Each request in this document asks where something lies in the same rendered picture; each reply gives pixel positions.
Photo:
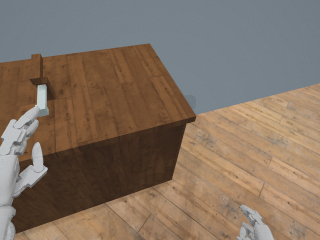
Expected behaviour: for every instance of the tap lever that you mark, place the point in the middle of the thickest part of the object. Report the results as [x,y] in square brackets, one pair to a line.
[42,100]

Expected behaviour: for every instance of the robot right hand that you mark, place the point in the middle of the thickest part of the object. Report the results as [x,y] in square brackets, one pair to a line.
[260,230]

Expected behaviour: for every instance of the counter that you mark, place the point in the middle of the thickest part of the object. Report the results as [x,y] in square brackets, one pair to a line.
[115,127]

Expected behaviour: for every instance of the robot left hand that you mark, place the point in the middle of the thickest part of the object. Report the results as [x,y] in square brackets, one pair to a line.
[13,145]

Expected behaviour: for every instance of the left robot forearm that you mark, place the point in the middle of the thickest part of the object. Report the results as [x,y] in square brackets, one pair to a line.
[7,228]

